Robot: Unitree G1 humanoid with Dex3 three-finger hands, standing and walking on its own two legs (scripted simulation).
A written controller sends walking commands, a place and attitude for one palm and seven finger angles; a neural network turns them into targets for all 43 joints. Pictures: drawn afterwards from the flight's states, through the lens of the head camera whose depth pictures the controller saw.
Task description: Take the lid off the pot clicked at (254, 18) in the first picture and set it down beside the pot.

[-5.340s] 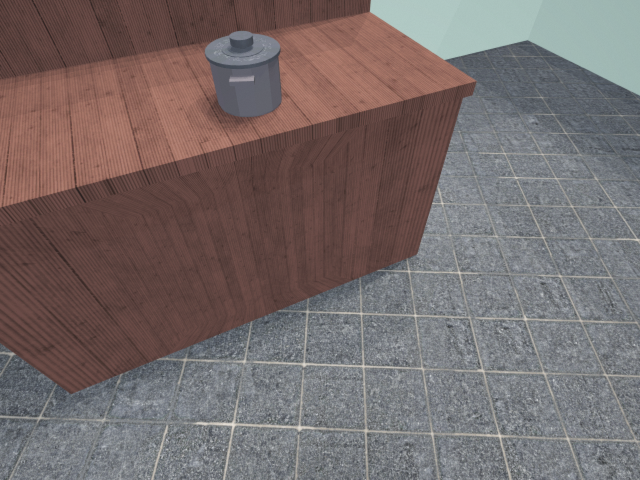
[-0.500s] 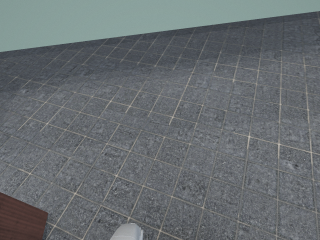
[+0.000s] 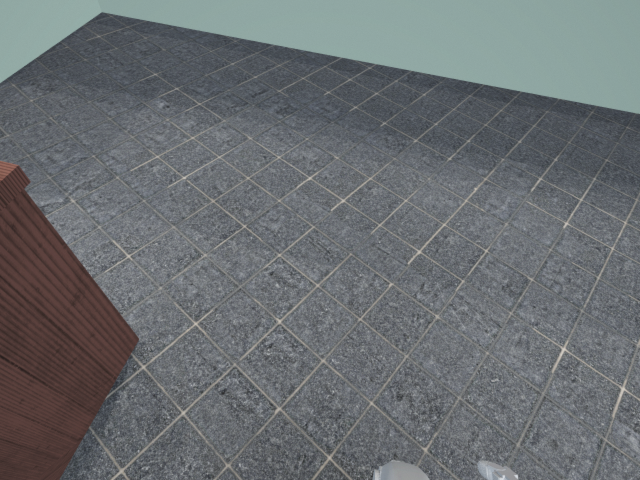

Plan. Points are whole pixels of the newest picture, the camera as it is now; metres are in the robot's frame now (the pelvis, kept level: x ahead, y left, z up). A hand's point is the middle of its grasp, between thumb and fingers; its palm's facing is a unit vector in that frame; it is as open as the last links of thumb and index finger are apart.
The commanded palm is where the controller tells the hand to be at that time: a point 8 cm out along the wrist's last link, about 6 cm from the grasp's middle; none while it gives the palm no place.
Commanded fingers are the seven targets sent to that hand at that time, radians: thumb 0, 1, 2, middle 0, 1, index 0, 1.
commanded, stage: turn to face it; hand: left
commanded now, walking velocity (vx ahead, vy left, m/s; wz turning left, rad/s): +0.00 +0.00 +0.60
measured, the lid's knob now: out of the picture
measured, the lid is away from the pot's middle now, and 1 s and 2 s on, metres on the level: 0.00 0.00 0.00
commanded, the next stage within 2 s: none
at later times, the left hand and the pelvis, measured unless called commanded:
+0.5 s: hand out of the picture +0.04 +0.16 -0.14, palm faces +0.29 -0.92 -0.28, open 7.4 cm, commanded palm none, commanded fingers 0.00 0.90 0.90 -0.20 -0.30 -0.20 -0.30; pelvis +0.00 -0.06 +0.00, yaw +18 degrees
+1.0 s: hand out of the picture -0.07 +0.23 -0.16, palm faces +0.59 -0.76 -0.26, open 7.4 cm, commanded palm none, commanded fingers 0.00 0.90 0.90 -0.20 -0.30 -0.20 -0.30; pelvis -0.01 +0.00 +0.00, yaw +35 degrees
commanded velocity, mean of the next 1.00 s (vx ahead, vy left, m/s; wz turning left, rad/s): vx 0.00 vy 0.00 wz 0.60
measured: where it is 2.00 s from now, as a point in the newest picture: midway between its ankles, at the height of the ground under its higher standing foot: outside the picture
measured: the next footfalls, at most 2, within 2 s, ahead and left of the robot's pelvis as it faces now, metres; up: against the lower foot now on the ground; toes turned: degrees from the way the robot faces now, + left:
right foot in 0.24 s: +0.05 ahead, -0.15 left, +0.00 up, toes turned +6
left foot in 0.70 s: -0.01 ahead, +0.10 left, +0.00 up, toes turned +32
